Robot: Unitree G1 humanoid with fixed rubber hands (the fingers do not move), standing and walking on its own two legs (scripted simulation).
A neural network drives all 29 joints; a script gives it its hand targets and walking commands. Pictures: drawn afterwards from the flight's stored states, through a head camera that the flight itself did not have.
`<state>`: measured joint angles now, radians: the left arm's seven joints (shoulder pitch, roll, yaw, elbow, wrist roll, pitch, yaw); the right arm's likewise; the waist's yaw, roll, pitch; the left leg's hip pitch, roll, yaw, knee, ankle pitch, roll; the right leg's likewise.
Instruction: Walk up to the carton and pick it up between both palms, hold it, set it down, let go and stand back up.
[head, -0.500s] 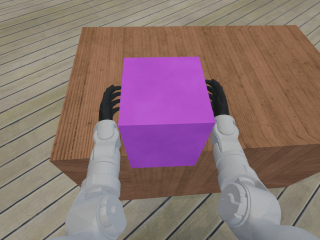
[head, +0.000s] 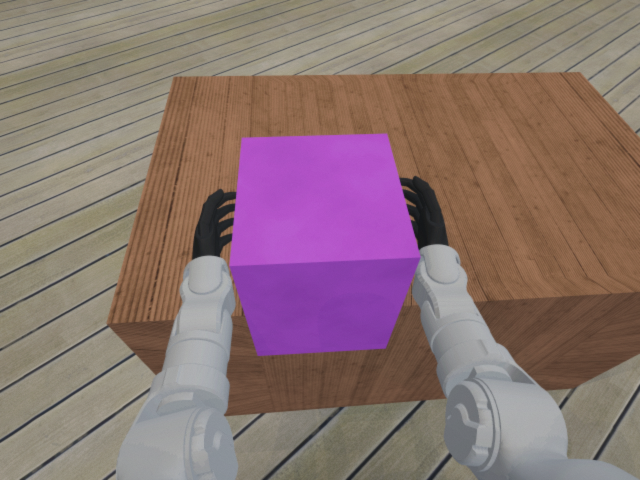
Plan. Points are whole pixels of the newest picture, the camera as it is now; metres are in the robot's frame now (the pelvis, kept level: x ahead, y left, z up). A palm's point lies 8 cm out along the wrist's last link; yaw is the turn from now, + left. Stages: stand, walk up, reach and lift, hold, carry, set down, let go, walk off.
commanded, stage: reach and lift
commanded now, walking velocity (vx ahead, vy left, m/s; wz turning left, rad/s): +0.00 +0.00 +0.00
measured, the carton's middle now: (318, 250) +0.41 +0.02 +0.01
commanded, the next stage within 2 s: none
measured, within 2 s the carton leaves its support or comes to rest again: neither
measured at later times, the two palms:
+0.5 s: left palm (195, 224) +0.36 +0.17 +0.13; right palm (451, 226) +0.36 -0.12 +0.13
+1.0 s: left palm (176, 211) +0.35 +0.18 +0.16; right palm (450, 214) +0.36 -0.11 +0.16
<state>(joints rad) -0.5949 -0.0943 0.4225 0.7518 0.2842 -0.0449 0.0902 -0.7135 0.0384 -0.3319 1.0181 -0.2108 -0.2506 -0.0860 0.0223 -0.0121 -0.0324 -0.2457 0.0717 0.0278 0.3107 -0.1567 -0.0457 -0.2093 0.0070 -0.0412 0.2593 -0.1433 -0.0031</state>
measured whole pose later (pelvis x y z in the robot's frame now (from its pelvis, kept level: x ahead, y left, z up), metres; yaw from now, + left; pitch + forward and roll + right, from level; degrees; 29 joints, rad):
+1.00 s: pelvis -0.02 +0.01 +0.00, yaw +3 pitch -9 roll -1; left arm -0.63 -0.06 0.35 0.33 0.37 0.49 0.00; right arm -0.73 0.02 -0.12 0.78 0.06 0.07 -0.15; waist -0.08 -0.07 0.06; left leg -0.01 0.04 -0.01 0.31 -0.16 -0.03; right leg 0.05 -0.02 -0.08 0.25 -0.15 0.02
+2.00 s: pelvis -0.03 +0.01 +0.00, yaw +3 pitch -11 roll -1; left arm -0.65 -0.05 0.36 0.17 0.41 0.66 -0.06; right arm -0.74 0.01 -0.05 0.64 0.14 0.20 -0.20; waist -0.12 -0.07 0.08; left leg 0.03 0.04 -0.01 0.31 -0.15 -0.03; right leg 0.09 -0.02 -0.08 0.26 -0.16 0.01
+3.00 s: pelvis -0.03 +0.00 +0.00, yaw +3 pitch -12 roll +0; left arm -0.66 -0.05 0.38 0.07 0.43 0.79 -0.10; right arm -0.78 0.00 -0.02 0.57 0.19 0.34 -0.22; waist -0.11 -0.06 0.04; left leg 0.05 0.04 -0.01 0.30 -0.14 -0.04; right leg 0.10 -0.02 -0.09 0.27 -0.16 0.00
